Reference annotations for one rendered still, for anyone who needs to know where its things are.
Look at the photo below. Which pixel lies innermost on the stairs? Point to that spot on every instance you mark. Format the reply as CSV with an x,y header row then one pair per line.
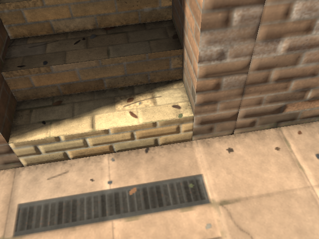
x,y
93,77

